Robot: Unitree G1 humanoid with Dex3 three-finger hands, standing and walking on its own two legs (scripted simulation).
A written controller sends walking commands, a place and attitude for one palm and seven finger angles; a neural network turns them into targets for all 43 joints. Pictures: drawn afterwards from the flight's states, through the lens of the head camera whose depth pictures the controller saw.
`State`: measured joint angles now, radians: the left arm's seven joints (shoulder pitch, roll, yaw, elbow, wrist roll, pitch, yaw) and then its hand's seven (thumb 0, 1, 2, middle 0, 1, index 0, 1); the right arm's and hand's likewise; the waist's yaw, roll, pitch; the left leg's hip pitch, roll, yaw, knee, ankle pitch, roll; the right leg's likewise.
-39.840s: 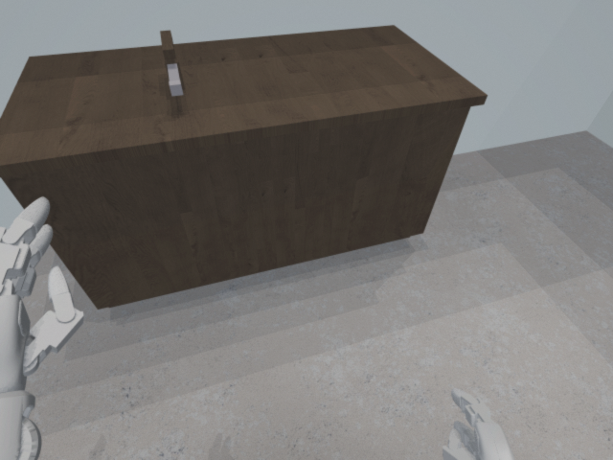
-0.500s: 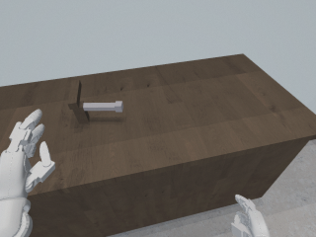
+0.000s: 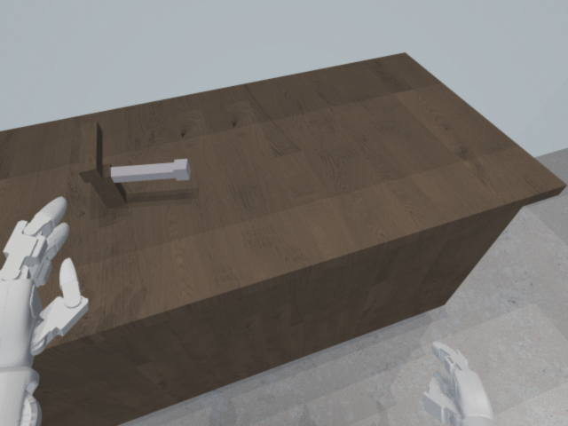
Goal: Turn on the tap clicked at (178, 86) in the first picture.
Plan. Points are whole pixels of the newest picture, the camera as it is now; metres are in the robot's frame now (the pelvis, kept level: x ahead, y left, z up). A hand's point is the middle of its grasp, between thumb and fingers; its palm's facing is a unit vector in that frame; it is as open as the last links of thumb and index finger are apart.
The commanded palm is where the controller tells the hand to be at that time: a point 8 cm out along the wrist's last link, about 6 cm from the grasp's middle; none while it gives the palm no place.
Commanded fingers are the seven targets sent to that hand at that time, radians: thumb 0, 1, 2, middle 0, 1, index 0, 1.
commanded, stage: step back with the hand held close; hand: left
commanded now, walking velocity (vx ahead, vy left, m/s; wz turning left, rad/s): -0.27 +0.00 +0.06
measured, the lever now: (182, 169) +0.53 +0.23 +0.03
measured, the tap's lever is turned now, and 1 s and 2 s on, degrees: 76 76 76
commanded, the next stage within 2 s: stop stepping back and stand still in 1.06 s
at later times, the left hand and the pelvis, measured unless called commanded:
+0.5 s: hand (20, 372) +0.14 +0.26 +0.14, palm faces +0.39 -0.84 -0.37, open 7.4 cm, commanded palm +0.08 +0.31 +0.17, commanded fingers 0.00 0.90 0.90 -0.20 -0.30 -0.20 -0.30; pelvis -0.07 +0.02 -0.02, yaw +2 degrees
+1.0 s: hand out of the picture +0.08 +0.21 +0.17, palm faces +0.25 -0.88 -0.40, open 7.4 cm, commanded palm +0.03 +0.28 +0.17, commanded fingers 0.00 0.90 0.90 -0.20 -0.30 -0.20 -0.30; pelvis -0.14 +0.00 -0.01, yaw -2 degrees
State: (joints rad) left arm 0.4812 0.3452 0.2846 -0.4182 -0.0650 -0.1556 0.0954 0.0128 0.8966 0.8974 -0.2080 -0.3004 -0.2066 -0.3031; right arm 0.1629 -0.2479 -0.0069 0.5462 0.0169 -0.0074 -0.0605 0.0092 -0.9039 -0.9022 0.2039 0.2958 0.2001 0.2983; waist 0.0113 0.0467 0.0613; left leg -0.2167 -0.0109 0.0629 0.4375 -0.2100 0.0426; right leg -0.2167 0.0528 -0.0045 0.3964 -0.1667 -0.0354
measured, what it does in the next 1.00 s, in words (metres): walks backwards: right foot, then left foot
